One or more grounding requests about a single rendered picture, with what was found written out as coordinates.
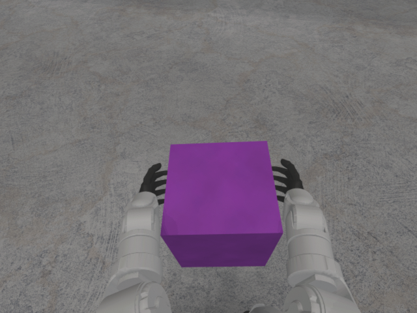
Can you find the robot left forearm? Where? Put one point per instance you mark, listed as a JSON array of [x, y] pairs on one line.
[[138, 257]]

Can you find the carton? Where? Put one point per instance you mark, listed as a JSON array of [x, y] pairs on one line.
[[220, 205]]

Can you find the right robot upper arm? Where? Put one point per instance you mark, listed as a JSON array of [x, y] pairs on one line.
[[306, 298]]

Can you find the right robot hand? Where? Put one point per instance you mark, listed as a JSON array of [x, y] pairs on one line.
[[292, 180]]

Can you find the left robot upper arm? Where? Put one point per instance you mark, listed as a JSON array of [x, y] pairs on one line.
[[145, 297]]

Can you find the left robot hand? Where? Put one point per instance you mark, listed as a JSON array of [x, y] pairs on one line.
[[149, 184]]

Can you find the robot right forearm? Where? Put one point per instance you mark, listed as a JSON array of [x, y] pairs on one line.
[[311, 260]]

